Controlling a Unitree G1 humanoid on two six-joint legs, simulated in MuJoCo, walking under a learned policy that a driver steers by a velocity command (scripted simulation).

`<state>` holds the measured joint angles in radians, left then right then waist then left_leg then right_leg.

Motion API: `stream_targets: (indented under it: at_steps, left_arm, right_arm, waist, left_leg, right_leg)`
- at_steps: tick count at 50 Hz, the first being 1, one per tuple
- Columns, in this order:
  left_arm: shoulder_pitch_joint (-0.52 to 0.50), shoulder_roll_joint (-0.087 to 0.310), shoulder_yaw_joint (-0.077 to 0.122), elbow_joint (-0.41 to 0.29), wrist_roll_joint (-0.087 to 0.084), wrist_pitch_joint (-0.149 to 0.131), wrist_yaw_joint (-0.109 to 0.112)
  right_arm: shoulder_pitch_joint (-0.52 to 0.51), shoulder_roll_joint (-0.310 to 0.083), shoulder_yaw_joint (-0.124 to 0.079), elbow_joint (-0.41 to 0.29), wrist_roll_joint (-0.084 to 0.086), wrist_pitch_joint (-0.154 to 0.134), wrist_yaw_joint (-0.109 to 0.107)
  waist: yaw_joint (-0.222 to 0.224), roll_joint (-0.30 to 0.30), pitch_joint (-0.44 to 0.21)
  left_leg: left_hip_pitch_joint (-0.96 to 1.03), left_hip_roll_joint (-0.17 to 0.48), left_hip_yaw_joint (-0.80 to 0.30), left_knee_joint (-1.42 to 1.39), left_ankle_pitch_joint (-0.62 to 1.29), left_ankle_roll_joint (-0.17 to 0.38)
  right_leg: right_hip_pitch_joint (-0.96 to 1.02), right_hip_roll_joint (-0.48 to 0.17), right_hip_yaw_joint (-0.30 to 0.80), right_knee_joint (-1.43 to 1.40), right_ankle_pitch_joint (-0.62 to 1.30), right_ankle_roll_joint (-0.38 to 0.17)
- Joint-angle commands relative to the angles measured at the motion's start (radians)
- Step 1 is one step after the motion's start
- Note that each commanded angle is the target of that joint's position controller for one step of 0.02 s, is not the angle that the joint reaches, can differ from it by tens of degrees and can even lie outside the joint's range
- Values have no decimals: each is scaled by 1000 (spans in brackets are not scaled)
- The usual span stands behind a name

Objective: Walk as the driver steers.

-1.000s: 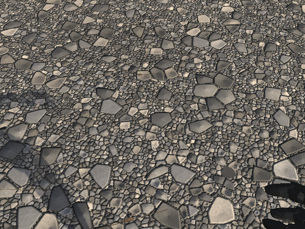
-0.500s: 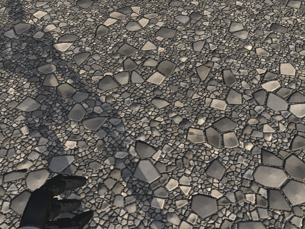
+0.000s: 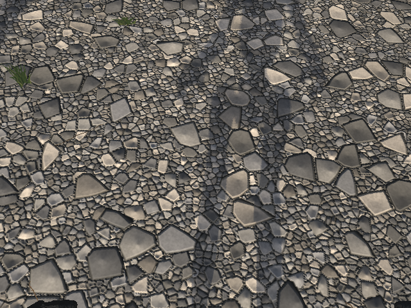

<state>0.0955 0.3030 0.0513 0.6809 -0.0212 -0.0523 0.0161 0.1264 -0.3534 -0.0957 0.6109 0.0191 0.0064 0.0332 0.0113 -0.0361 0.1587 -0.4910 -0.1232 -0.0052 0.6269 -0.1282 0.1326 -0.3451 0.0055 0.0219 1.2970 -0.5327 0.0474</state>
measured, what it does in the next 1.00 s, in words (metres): walks ahead, turning left: right foot, then left foot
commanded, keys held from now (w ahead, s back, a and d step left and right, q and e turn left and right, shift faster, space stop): w+shift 0.44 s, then w+q+shift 0.56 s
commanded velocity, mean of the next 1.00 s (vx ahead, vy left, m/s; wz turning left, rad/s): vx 0.82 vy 0.00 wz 0.53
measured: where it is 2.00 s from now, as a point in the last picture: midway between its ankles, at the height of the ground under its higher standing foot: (34, 70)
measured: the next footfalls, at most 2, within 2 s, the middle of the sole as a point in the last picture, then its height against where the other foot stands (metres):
right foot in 0.36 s outside the picture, level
left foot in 0.84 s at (194, 219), level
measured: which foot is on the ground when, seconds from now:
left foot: down 0.00-0.36, up 0.38-0.82, down 0.84-1.00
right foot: up 0.00-0.34, down 0.36-0.84, up 0.86-1.00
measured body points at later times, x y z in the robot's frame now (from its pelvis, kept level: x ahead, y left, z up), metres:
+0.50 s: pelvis +0.27 -0.09 +0.03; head +0.28 -0.11 +0.48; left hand +0.27 +0.20 -0.08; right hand +0.44 -0.33 -0.08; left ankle +0.22 +0.04 -0.63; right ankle +0.25 -0.18 -0.71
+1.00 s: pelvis +0.66 +0.03 +0.01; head +0.68 +0.03 +0.46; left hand +0.67 +0.32 -0.07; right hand +0.83 -0.22 -0.12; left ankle +0.62 +0.02 -0.71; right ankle +0.73 -0.14 -0.62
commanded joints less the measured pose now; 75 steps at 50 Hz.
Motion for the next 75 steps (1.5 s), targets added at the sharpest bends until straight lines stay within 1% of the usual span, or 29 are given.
stream_targets:
  at_steps: [1,8,9,13,17,18,19,20,22,32,35,37,40,41,42,43,44,46,48,53,58,60,61,62,63,64,66,70,75]
  left_arm:
    - [38,171,41,-90,15,-22,8]
    - [-46,40,2,-96,28,-37,-18]
    - [16,18,-18,-69,94,22,-38]
    - [-47,77,3,-95,44,43,-50]
    - [136,87,15,-43,54,16,-40]
    - [317,131,30,8,69,1,-29]
    - [437,259,59,33,88,-8,-20]
    - [402,259,67,30,77,-4,-31]
    - [303,149,44,9,56,-11,-36]
    - [441,50,5,131,44,-60,-28]
    - [479,61,-2,171,47,-60,-11]
    - [481,108,2,184,48,-55,13]
    - [365,198,27,156,64,-13,44]
    - [296,211,33,130,65,-5,41]
    - [238,141,23,105,65,-14,20]
    - [289,64,-3,-20,43,-33,-1]
    - [174,112,-7,-43,41,-55,-2]
    - [138,102,-18,-55,54,-66,-9]
    - [184,88,-26,-38,100,-19,-17]
    - [-75,30,-56,-154,73,3,-46]
    - [-87,87,-37,-166,54,-6,-27]
    - [189,169,3,-101,46,-15,0]
    - [420,234,34,-48,57,-16,22]
    - [542,293,51,-17,98,-20,35]
    - [416,314,62,-33,98,-15,18]
    - [279,188,45,-61,88,-9,11]
    - [233,93,22,-24,85,-7,2]
    - [298,38,5,92,47,-43,-23]
    - [246,81,14,122,48,-70,-20]
  right_arm:
    - [41,-121,-30,-86,28,-32,-14]
    - [91,-84,-9,-35,-8,-42,-59]
    - [143,-101,-4,1,-74,-43,-25]
    - [157,-93,-3,-7,-58,-45,23]
    - [127,-85,3,-1,-49,-55,5]
    - [79,-28,20,-15,-49,-64,-4]
    - [27,51,45,-68,-29,-84,-5]
    - [58,32,45,-70,-39,-89,-11]
    - [66,-11,37,-24,-60,-86,-3]
    - [-151,27,65,-18,-53,-47,44]
    - [-239,66,93,-47,-52,-47,60]
    - [-214,52,94,-39,-51,-41,55]
    - [180,-66,48,84,-40,-40,31]
    - [420,-113,16,160,-40,-43,13]
    - [405,-159,-20,172,-7,-24,-16]
    - [295,-263,-31,129,-43,-13,-18]
    - [343,-216,-35,122,-45,-12,-32]
    - [291,-117,-15,176,-37,-33,-47]
    - [212,-85,7,158,-35,-61,-55]
    - [213,-109,1,158,-29,-99,-32]
    - [288,-160,-20,190,-12,-96,-28]
    - [233,-220,-32,184,-23,-97,-27]
    - [175,-180,-21,167,-32,-109,-24]
    - [179,13,25,121,-20,-116,-33]
    - [257,-22,38,73,9,-108,-40]
    - [169,-88,30,104,-25,-87,-45]
    - [82,-69,29,102,-49,-61,-13]
    - [-17,51,64,5,-54,-12,32]
    - [-175,22,77,-76,-50,-5,65]
  waist:
    - [-1,12,-329]
    - [-50,96,-213]
    - [-42,180,-205]
    - [-72,149,-166]
    - [35,65,-150]
    - [120,-59,-167]
    - [165,-321,-170]
    - [108,-244,-128]
    - [41,-28,-121]
    - [71,-43,-31]
    - [71,-46,-19]
    - [24,-89,-75]
    - [-198,-141,-274]
    - [-311,-108,-360]
    - [-268,121,-357]
    - [-105,276,-411]
    - [-186,60,-405]
    - [-55,-59,-129]
    - [36,-45,-68]
    - [-10,37,-3]
    - [-52,66,-135]
    - [111,71,-305]
    - [228,56,-418]
    - [209,-211,-510]
    - [100,-387,-602]
    - [96,-189,-411]
    - [69,-10,-223]
    - [-3,-66,-102]
    - [-41,-22,-17]
  left_leg:
    - [448,322,-587,-347,-202,202]
    - [221,210,-374,-397,-276,132]
    - [191,173,-318,-428,-267,109]
    - [141,211,-373,-431,-410,80]
    - [74,208,-373,-274,-473,54]
    - [-52,135,-290,-20,-400,22]
    - [-281,1,-107,327,-365,-19]
    - [-462,-12,-158,489,-331,-14]
    - [-445,74,-186,563,-152,-25]
    - [-375,101,22,343,104,-44]
    - [-256,95,164,149,98,2]
    - [-123,28,231,90,62,38]
    - [261,-33,174,64,-72,111]
    - [550,-8,80,-35,-74,156]
    - [770,96,-119,-63,-184,171]
    - [1002,351,-690,-161,-194,390]
    - [990,380,-801,-301,-243,404]
    - [612,303,-620,-396,-136,288]
    - [371,204,-479,-406,-45,246]
    - [36,70,-354,-486,137,177]
    - [315,110,-386,-310,627,85]
    - [296,99,-379,61,738,32]
    - [151,56,-335,340,580,15]
    - [-109,-34,-231,704,-350,8]
    - [-258,-18,-158,849,-338,3]
    - [-300,81,-127,840,-213,6]
    - [-275,150,-88,774,-146,-10]
    - [-312,223,-71,718,-129,-16]
    - [-206,201,71,351,95,3]
  right_leg:
    - [-298,-65,111,-60,98,-17]
    - [-163,-81,16,-469,354,17]
    - [-128,-102,-40,-514,366,17]
    - [-42,-74,-62,-641,374,6]
    - [189,-40,-71,-782,235,-58]
    - [356,-129,74,-860,100,-83]
    - [478,-341,473,-1087,-261,-135]
    - [467,-417,778,-1162,-394,-189]
    - [410,-338,548,-1085,-227,-168]
    - [355,-171,-117,-1202,646,-43]
    - [385,-175,-221,-1197,980,-19]
    - [453,-203,-261,-1091,1504,-8]
    - [449,-269,-251,-596,1796,-23]
    - [281,-254,-247,-268,1610,-42]
    - [-36,-64,-234,93,564,-45]
    - [-489,47,-83,400,21,7]
    - [-608,3,64,381,95,-6]
    - [-511,-94,69,91,145,-25]
    - [-378,-126,50,-10,113,-1]
    - [-135,-108,-54,-479,434,35]
    - [61,-4,-45,-740,553,-26]
    - [393,9,-25,-756,435,-47]
    - [651,-90,41,-705,278,-65]
    - [866,-400,386,-778,12,-108]
    - [844,-524,853,-981,-134,-186]
    - [670,-452,709,-1019,-248,-175]
    - [433,-367,400,-1020,29,-153]
    - [269,-337,78,-1093,350,-103]
    - [194,-235,-254,-1210,630,-79]
Velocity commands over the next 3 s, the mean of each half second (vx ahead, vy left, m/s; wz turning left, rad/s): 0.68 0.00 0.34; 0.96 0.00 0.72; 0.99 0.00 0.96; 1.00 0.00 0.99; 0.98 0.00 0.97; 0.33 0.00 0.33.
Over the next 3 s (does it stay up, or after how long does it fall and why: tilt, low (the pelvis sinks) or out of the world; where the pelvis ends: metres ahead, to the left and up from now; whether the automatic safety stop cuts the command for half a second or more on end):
stays up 1.11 1.46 0.01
